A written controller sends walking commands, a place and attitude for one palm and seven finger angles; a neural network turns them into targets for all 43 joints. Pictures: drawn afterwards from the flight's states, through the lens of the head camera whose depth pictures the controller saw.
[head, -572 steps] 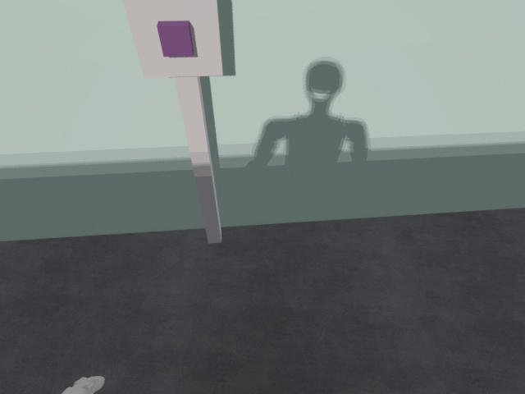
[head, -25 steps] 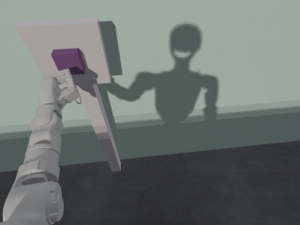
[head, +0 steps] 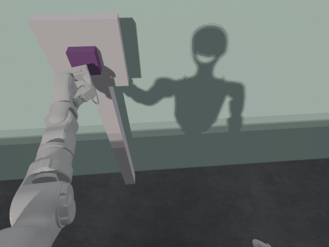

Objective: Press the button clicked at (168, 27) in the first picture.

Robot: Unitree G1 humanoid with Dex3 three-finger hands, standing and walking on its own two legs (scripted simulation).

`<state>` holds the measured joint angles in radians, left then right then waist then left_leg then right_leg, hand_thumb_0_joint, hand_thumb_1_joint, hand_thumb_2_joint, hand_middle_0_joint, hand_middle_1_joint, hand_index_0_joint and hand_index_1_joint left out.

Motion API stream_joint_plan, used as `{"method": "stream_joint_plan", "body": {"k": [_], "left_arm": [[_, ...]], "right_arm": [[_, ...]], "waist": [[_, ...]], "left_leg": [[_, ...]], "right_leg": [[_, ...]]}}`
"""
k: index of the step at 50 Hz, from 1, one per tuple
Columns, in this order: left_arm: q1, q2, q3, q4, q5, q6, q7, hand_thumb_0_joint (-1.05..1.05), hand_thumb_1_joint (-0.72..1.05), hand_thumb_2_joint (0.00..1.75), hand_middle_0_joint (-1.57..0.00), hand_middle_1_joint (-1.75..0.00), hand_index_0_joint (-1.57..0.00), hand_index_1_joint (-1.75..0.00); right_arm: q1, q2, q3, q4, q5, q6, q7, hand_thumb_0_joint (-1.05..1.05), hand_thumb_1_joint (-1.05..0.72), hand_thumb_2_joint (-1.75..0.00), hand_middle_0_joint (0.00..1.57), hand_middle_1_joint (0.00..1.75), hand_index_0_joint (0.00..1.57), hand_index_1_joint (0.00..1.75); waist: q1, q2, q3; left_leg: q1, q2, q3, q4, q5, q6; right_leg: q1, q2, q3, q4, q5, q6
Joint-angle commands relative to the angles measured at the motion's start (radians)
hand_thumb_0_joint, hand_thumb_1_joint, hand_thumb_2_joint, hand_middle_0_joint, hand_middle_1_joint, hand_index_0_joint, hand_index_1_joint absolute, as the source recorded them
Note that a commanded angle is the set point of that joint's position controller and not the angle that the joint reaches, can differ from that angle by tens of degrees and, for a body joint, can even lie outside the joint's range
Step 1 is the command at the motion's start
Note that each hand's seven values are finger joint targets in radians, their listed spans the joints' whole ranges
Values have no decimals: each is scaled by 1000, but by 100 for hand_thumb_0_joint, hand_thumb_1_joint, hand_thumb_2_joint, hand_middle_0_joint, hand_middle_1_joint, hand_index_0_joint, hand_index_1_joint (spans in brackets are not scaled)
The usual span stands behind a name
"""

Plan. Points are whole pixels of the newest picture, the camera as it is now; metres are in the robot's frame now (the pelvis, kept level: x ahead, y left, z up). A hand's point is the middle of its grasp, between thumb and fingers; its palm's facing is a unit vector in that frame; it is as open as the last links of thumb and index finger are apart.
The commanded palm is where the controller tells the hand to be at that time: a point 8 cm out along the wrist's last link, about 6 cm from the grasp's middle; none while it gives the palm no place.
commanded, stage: press the button with the knuckle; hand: left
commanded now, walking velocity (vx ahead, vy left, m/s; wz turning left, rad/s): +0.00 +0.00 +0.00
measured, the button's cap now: (85, 60) +0.54 +0.21 +0.17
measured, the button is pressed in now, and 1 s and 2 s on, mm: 0 13 0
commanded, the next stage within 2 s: hold the button down briefly in 0.64 s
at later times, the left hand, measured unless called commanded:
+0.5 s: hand (93, 81) +0.49 +0.19 +0.14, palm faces +0.10 -1.00 +0.00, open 2.8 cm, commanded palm +0.47 +0.23 +0.14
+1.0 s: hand (92, 79) +0.49 +0.19 +0.14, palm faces +0.09 -1.00 -0.01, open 2.8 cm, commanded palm +0.50 +0.24 +0.14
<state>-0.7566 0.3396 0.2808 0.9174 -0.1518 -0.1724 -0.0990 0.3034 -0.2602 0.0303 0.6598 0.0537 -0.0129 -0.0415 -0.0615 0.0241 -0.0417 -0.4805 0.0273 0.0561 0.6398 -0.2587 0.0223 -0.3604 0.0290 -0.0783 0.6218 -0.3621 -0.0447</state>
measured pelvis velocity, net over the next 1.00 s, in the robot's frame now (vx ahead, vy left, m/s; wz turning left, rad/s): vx -0.02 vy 0.00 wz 0.01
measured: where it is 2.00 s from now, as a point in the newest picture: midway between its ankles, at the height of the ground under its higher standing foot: outside the picture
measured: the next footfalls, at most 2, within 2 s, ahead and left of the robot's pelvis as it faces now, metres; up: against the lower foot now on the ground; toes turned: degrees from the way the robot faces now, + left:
none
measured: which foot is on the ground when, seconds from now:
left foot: down 0.00-1.00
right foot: down 0.00-1.00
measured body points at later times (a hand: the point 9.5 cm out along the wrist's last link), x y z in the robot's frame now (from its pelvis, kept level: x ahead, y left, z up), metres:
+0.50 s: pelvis +0.00 +0.00 +0.00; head +0.06 +0.01 +0.44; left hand +0.48 +0.24 +0.15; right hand +0.01 -0.27 -0.13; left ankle +0.04 +0.11 -0.72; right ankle -0.03 -0.09 -0.72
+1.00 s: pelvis -0.02 +0.00 -0.01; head +0.05 +0.01 +0.43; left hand +0.48 +0.24 +0.15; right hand -0.03 -0.27 -0.12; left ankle +0.04 +0.11 -0.72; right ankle -0.03 -0.09 -0.72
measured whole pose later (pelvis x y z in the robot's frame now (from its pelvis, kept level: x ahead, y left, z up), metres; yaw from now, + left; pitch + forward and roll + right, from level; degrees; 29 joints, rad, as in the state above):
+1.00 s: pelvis -0.02 +0.00 -0.01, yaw +1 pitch +12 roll -2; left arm -1.09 0.52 0.31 1.30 -0.10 -0.25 -0.13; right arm 0.42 -0.29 0.04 0.71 0.02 -0.05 -0.04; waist -0.15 0.03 -0.04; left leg -0.70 0.04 0.02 0.74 -0.25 0.03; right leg -0.56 0.04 -0.11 0.70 -0.35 -0.05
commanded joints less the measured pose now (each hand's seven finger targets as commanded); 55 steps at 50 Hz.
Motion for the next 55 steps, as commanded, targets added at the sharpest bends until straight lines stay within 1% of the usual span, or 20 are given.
{"method": "stream_joint_plan", "body": {"k": [1, 8, 10, 12, 15, 16, 17, 23, 25, 26, 29, 30, 32, 38, 39, 41, 42, 46, 50, 55], "left_arm": [[-532, 258, 48, -168, -3, -75, -11, 0, 90, 90, -130, -150, -130, -150], [-552, 294, 73, -84, -2, -89, -32, 0, 90, 90, -130, -150, -130, -150], [-585, 280, 56, -78, 4, -93, -33, 0, 90, 90, -130, -150, -130, -150], [-618, 331, 87, -62, 11, -100, -28, 0, 90, 90, -130, -150, -130, -150], [-661, 313, 68, -45, 19, -107, -28, 0, 90, 90, -130, -150, -130, -150], [-648, 350, 101, -35, 26, -110, -24, 0, 90, 90, -130, -150, -130, -150], [-658, 316, 71, -44, 25, -112, -26, 0, 90, 90, -130, -150, -130, -150], [-778, 289, 37, -10, 33, -120, -10, 0, 90, 90, -130, -150, -130, -150], [-786, 338, 70, 17, 39, -122, -5, 0, 90, 90, -130, -150, -130, -150], [-806, 328, 57, 13, 40, -125, -6, 0, 90, 90, -130, -150, -130, -150], [-820, 367, 78, 86, 43, -122, -6, 0, 90, 90, -130, -150, -130, -150], [-837, 394, 84, 87, 47, -124, -7, 0, 90, 90, -130, -150, -130, -150], [-859, 355, 46, 109, 49, -122, -12, 0, 90, 90, -130, -150, -130, -150], [-906, 394, 57, 157, 41, -124, -16, 0, 90, 90, -130, -150, -130, -150], [-911, 381, 48, 156, 37, -123, -19, 0, 90, 90, -130, -150, -130, -150], [-920, 429, 83, 159, 39, -124, -15, 0, 90, 90, -130, -150, -130, -150], [-928, 422, 66, 146, 44, -126, -16, 0, 90, 90, -130, -150, -130, -150], [-933, 367, 32, 149, 44, -129, -7, 0, 90, 90, -130, -150, -130, -150], [-949, 401, 51, 146, 46, -131, -3, 0, 90, 90, -130, -150, -130, -150], [-907, 428, 73, 182, 52, -124, -9, 0, 90, 90, -130, -150, -130, -150]], "right_arm": [[60, -153, -56, -89, -5, -37, -17, 0, -90, -90, 20, 30, 20, 30], [115, -166, -64, -74, -11, -29, -13, 0, -90, -90, 20, 30, 20, 30], [125, -165, -63, -69, -12, -29, -10, 0, -90, -90, 20, 30, 20, 30], [142, -173, -68, -60, -16, -26, -11, 0, -90, -90, 20, 30, 20, 30], [159, -172, -69, -53, -18, -25, -8, 0, -90, -90, 20, 30, 20, 30], [170, -177, -73, -49, -21, -23, -7, 0, -90, -90, 20, 30, 20, 30], [168, -175, -71, -54, -21, -23, -6, 0, -90, -90, 20, 30, 20, 30], [189, -179, -70, -28, -26, -28, -4, 0, -90, -90, 20, 30, 20, 30], [196, -185, -72, -20, -27, -32, -7, 0, -90, -90, 20, 30, 20, 30], [196, -183, -68, -20, -28, -34, -6, 0, -90, -90, 20, 30, 20, 30], [207, -191, -64, -13, -28, -38, -7, 0, -90, -90, 20, 30, 20, 30], [208, -194, -62, -15, -29, -39, -9, 0, -90, -90, 20, 30, 20, 30], [209, -191, -58, -16, -28, -44, -8, 0, -90, -90, 20, 30, 20, 30], [229, -202, -53, -10, -27, -56, -14, 0, -90, -90, 20, 30, 20, 30], [231, -201, -52, -12, -27, -60, -13, 0, -90, -90, 20, 30, 20, 30], [237, -206, -52, -12, -29, -63, -15, 0, -90, -90, 20, 30, 20, 30], [236, -203, -52, -15, -28, -63, -13, 0, -90, -90, 20, 30, 20, 30], [241, -203, -53, -12, -32, -69, -9, 0, -90, -90, 20, 30, 20, 30], [251, -208, -53, -6, -33, -76, -11, 0, -90, -90, 20, 30, 20, 30], [254, -208, -51, -11, -35, -77, -9, 0, -90, -90, 20, 30, 20, 30]], "waist": [[-28, 12, -326], [-42, -30, -320], [-49, 25, -327], [-56, 8, -340], [-71, 19, -342], [-58, 29, -360], [-67, 48, -370], [-112, 32, -325], [-107, 39, -351], [-111, 60, -356], [-127, 2, -324], [-127, 23, -321], [-143, 37, -307], [-163, 32, -317], [-163, 37, -327], [-155, 36, -346], [-158, 70, -357], [-171, 66, -324], [-169, 60, -355], [-157, 50, -315]], "left_leg": [[282, -24, -65, -35, 185, 31], [250, -19, -70, -27, 178, 34], [263, -19, -71, -24, 182, 32], [258, -15, -76, -22, 177, 32], [262, -14, -79, -15, 178, 33], [268, -13, -84, -13, 187, 30], [280, -13, -84, -12, 187, 29], [277, -6, -104, -5, 136, 30], [271, -6, -103, -2, 125, 29], [271, -7, -103, -2, 126, 28], [218, -5, -105, 4, 86, 33], [201, -7, -102, 4, 76, 32], [197, -5, -104, 5, 47, 31], [161, 0, -113, 16, 9, 33], [161, -1, -109, 14, 5, 33], [148, -2, -112, 17, -8, 32], [156, -2, -109, 20, -6, 31], [162, 2, -121, 13, -50, 29], [150, 1, -119, 14, -56, 31], [102, -2, -113, 16, -77, 31]], "right_leg": [[-38, 0, 76, -102, 331, 33], [-57, 8, 73, -98, 312, 34], [-82, 8, 73, -95, 305, 33], [-86, 10, 75, -94, 291, 36], [-109, 13, 72, -90, 286, 37], [-108, 14, 69, -84, 279, 33], [-121, 15, 68, -83, 272, 33], [-197, 19, 62, -92, 199, 34], [-191, 18, 67, -90, 191, 35], [-193, 17, 68, -87, 193, 35], [-202, 16, 74, -92, 167, 41], [-197, 14, 79, -91, 164, 42], [-228, 14, 77, -92, 133, 43], [-245, 12, 84, -89, 98, 47], [-243, 12, 83, -89, 95, 49], [-234, 12, 85, -86, 82, 49], [-240, 11, 87, -85, 80, 47], [-288, 15, 76, -86, 39, 46], [-263, 14, 80, -85, 35, 47], [-255, 14, 84, -87, 21, 45]]}}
